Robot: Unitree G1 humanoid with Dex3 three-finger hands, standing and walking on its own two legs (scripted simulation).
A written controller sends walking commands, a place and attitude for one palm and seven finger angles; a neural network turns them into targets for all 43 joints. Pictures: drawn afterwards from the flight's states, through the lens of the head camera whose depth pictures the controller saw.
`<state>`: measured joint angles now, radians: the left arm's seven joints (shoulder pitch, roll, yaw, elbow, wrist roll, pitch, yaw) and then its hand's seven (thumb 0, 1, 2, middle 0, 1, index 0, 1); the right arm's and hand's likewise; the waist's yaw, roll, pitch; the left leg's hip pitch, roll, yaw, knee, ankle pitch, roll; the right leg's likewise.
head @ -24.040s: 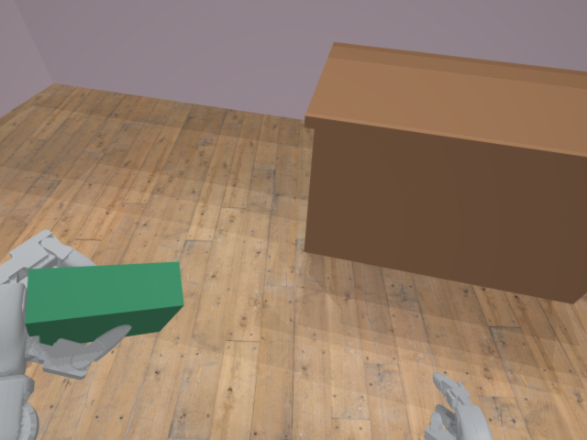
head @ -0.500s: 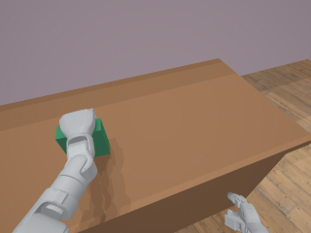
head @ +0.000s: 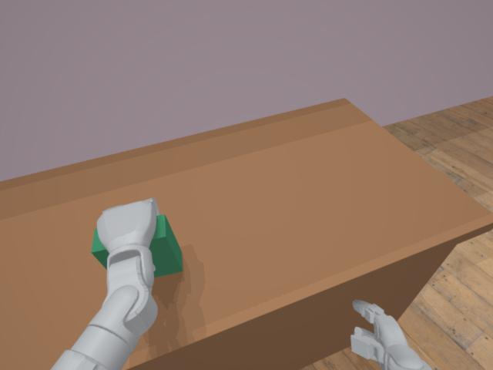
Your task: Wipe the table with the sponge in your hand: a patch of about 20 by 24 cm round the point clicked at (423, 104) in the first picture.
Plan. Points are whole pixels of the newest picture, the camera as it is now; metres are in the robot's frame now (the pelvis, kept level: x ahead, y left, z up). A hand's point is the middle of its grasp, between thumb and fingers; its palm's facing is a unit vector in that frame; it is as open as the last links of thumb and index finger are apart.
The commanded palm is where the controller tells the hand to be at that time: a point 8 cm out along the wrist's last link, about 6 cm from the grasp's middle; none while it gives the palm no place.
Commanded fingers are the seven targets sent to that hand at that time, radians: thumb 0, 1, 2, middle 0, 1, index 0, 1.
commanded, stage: wipe back along the third lane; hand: left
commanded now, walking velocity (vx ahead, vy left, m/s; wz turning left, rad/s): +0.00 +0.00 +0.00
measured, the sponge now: (145, 257) +0.30 +0.23 +0.01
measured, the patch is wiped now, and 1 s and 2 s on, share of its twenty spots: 0.95 0.95 0.95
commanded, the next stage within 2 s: slide back across to the middle lane in 1.46 s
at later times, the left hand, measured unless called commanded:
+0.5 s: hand (149, 266) +0.26 +0.19 +0.06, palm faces +0.05 -0.07 -1.00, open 9.3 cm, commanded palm +0.20 +0.18 +0.08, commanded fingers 0.00 0.10 1.30 -1.20 -1.60 -1.20 -1.60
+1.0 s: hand (149, 272) +0.25 +0.19 +0.05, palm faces +0.06 -0.09 -0.99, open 9.3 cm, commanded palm +0.19 +0.18 +0.08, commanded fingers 0.00 0.10 1.30 -1.20 -1.60 -1.20 -1.60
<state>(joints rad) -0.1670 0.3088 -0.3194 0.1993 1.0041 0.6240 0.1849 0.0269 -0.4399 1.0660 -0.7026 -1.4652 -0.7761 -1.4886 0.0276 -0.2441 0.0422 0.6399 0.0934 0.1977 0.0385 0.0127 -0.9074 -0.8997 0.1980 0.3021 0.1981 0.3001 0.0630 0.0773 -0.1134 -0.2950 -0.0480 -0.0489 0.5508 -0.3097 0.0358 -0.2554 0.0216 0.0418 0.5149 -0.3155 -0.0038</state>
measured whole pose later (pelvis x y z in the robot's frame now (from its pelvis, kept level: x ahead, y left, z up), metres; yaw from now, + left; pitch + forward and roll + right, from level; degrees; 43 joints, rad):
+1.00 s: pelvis -0.02 -0.03 +0.00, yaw -1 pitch +1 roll +0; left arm 0.02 0.30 -0.29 0.04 1.00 0.60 0.19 0.03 -0.42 1.05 -0.70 -1.47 -0.78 -1.49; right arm 0.00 -0.26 0.03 0.63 0.10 0.16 0.02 0.01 -0.91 -0.90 0.20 0.30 0.20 0.30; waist 0.07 0.08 -0.10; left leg -0.26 -0.02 -0.04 0.54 -0.29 0.00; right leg -0.25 0.05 0.05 0.55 -0.31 -0.04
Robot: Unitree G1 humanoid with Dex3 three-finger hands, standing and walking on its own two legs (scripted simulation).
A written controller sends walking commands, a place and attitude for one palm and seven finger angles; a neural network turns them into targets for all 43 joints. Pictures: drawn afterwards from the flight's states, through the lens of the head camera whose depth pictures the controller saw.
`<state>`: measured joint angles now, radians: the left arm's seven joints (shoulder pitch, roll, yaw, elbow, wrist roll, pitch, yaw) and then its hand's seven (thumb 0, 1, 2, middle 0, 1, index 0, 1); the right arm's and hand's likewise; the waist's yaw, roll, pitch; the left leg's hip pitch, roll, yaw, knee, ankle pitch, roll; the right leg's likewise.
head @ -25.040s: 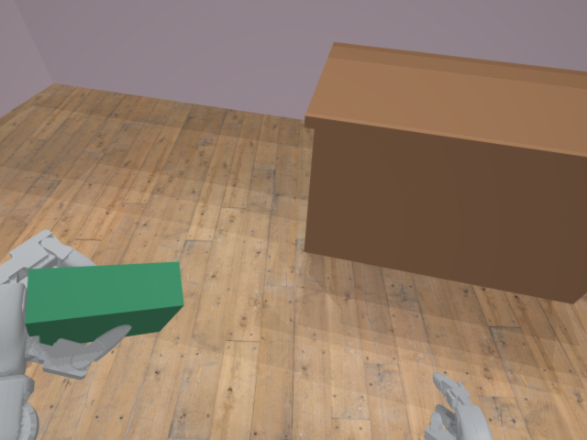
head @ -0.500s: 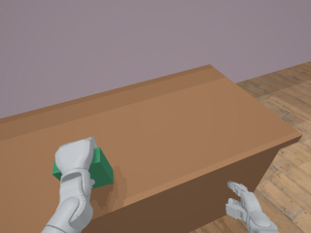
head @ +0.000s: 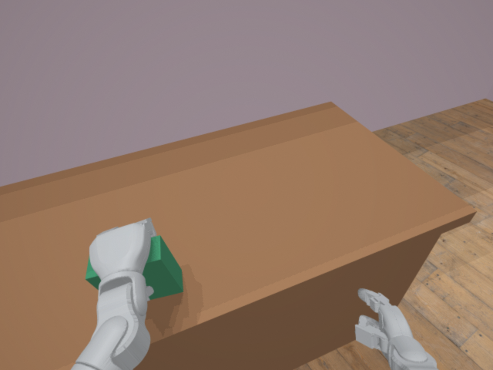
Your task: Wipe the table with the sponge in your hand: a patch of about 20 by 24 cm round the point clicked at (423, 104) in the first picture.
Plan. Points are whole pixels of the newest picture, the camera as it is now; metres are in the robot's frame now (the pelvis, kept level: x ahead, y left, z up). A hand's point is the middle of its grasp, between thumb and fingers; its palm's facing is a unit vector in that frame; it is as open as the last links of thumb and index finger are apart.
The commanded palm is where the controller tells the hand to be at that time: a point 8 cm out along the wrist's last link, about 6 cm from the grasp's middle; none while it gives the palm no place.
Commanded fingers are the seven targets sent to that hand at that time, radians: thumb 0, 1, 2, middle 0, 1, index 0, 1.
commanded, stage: wipe back along the third lane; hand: left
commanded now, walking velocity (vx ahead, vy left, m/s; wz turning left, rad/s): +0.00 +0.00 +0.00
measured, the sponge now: (144, 279) +0.27 +0.23 +0.01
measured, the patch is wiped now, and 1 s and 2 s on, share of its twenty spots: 0.95 0.95 0.95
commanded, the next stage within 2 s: slide back across to the middle lane in 0.46 s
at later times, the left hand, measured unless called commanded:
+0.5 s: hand (137, 264) +0.27 +0.22 +0.05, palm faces +0.05 -0.08 -0.99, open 9.2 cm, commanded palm +0.21 +0.21 +0.08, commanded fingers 0.00 0.10 1.30 -1.20 -1.60 -1.20 -1.60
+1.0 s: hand (116, 271) +0.24 +0.25 +0.07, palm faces +0.09 -0.19 -0.98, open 9.2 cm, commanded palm +0.19 +0.26 +0.11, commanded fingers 0.00 0.10 1.30 -1.20 -1.60 -1.20 -1.60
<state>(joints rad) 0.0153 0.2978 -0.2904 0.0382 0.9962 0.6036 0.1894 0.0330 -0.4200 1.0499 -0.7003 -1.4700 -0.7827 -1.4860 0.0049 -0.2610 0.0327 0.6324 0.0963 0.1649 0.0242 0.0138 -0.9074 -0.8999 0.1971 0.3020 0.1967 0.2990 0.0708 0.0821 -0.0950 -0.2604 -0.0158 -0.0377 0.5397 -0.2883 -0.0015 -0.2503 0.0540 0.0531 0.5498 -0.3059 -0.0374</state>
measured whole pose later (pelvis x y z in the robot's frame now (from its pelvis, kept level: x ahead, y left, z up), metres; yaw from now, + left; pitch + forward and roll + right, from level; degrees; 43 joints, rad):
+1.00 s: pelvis +0.00 +0.00 +0.00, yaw -1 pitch -1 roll +0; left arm 0.15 0.36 -0.16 -0.12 0.90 0.53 0.13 -0.01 -0.44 1.05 -0.73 -1.45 -0.81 -1.46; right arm 0.01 -0.27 0.04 0.63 0.07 0.13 -0.01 0.01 -0.91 -0.90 0.20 0.30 0.20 0.30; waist 0.07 0.08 -0.07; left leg -0.20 0.00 -0.03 0.51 -0.29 -0.01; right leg -0.19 0.07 0.07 0.51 -0.29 -0.04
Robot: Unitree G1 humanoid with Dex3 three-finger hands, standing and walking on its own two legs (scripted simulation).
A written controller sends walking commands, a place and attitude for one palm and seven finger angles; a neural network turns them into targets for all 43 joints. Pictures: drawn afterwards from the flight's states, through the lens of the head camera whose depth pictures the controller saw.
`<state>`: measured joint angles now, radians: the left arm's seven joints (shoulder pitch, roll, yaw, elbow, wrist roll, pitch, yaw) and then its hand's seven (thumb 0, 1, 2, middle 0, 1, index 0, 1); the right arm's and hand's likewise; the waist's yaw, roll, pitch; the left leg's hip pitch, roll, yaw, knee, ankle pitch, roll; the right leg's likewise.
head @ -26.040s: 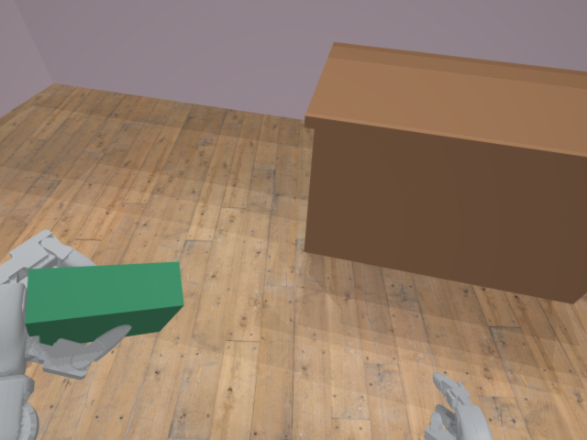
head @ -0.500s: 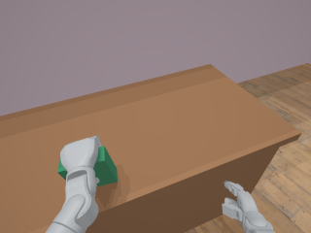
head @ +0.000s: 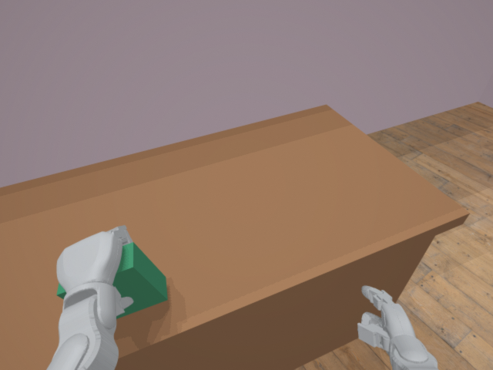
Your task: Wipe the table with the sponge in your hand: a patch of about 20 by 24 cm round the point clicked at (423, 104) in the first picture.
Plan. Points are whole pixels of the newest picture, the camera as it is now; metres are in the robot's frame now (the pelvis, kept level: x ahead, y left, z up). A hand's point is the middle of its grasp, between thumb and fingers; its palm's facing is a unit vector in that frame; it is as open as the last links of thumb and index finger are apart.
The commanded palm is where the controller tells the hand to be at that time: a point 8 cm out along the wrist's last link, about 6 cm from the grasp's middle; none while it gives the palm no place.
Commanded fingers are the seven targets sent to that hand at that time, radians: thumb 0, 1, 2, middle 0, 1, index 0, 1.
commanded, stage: slide back across to the middle lane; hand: left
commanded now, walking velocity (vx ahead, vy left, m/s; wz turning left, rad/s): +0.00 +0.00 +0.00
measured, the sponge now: (124, 290) +0.24 +0.25 +0.02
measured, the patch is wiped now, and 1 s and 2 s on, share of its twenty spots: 0.95 0.95 0.95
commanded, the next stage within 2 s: wipe forward along the middle lane in 0.28 s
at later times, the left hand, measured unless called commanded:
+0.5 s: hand (94, 284) +0.22 +0.28 +0.06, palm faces +0.06 -0.16 -0.98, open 9.2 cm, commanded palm +0.18 +0.29 +0.10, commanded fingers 0.00 0.10 1.30 -1.20 -1.60 -1.20 -1.60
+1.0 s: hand (92, 267) +0.25 +0.30 +0.05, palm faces -0.06 -0.08 -0.99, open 9.5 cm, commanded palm +0.23 +0.33 +0.08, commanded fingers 0.00 0.10 1.30 -1.20 -1.60 -1.20 -1.60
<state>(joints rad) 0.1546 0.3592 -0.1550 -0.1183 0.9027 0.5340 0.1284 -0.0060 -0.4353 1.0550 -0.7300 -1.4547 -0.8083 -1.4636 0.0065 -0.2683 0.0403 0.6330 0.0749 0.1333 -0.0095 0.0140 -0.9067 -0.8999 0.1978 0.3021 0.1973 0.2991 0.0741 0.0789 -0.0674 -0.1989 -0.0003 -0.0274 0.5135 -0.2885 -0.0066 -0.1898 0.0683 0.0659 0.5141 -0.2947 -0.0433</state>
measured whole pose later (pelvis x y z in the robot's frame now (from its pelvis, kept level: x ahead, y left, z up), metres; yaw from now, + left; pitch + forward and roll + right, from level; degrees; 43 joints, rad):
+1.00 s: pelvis -0.02 +0.00 +0.00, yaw +2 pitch +1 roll +0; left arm -0.16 0.42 -0.07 0.34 0.96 0.30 0.06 -0.03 -0.56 1.10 -0.86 -1.35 -0.89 -1.36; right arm 0.08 -0.29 0.02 0.70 0.07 0.08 -0.08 0.01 -0.91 -0.90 0.20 0.30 0.20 0.30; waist 0.09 0.08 -0.07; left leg -0.31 -0.01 -0.06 0.53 -0.24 -0.01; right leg -0.28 0.07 0.03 0.52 -0.26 -0.05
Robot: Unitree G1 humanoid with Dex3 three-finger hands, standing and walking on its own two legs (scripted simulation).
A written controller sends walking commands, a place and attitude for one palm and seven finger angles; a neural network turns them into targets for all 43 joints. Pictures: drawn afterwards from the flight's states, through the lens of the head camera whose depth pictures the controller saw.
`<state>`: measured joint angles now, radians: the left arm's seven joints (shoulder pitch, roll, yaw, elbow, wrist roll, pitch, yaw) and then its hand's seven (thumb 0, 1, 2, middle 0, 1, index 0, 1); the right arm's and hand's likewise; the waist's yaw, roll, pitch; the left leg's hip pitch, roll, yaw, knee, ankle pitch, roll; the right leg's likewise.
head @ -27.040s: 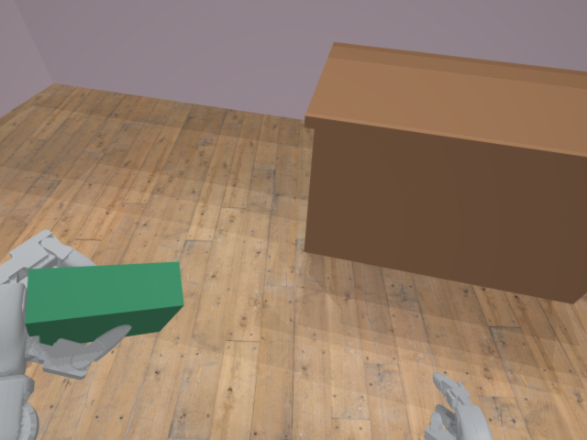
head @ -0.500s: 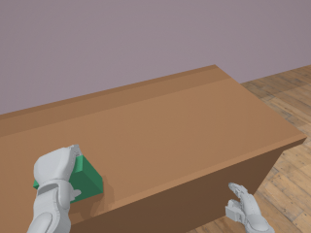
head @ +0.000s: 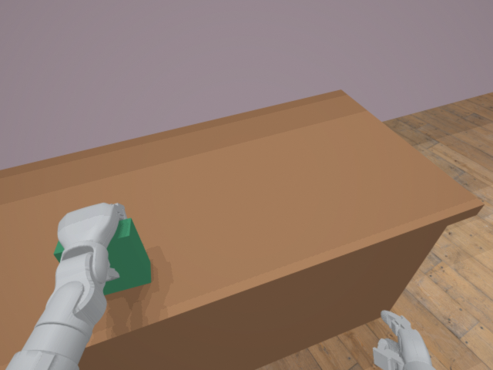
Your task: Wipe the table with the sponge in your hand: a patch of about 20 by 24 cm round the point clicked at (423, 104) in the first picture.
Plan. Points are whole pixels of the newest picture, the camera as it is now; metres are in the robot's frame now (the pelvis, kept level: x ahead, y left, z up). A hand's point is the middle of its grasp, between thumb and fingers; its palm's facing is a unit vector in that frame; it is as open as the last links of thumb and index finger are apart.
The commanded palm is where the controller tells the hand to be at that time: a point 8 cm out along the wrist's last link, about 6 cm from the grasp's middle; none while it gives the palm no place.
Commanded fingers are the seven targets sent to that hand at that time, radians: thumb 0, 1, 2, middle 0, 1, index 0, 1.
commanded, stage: wipe forward along the middle lane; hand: left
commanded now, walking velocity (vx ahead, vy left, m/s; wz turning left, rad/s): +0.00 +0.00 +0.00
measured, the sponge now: (112, 267) +0.27 +0.30 +0.00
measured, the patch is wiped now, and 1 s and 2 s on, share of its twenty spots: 0.95 0.95 0.95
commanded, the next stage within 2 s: slide back across to the first lane in 1.00 s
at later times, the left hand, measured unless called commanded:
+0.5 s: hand (99, 225) +0.33 +0.33 +0.05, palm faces -0.12 -0.03 -0.99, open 9.4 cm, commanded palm +0.31 +0.35 +0.08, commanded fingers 0.00 0.10 1.30 -1.20 -1.60 -1.20 -1.60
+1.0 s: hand (93, 205) +0.37 +0.37 +0.05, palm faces -0.16 -0.01 -0.99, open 9.5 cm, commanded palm +0.36 +0.37 +0.09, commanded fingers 0.00 0.10 1.30 -1.20 -1.60 -1.20 -1.60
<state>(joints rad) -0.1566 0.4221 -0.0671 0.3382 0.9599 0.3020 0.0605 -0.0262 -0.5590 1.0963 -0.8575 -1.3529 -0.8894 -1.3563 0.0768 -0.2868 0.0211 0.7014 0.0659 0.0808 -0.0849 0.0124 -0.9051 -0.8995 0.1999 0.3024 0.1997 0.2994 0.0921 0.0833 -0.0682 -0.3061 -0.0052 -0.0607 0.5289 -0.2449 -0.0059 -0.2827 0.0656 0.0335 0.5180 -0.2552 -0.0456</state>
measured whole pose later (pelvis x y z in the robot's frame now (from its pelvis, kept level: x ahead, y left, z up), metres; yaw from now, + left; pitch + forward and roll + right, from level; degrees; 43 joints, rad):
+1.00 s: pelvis -0.01 +0.01 -0.01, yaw +0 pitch +11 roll -2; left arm -0.63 0.64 0.08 1.00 1.04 0.06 0.11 0.01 -0.60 1.12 -0.86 -1.32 -0.90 -1.38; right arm 0.24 -0.30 -0.01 0.71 0.08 0.10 -0.07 0.01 -0.91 -0.90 0.20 0.30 0.20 0.30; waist -0.02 0.07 -0.12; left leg -0.59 0.00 -0.08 0.65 -0.26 0.00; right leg -0.54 0.08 0.02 0.59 -0.25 -0.04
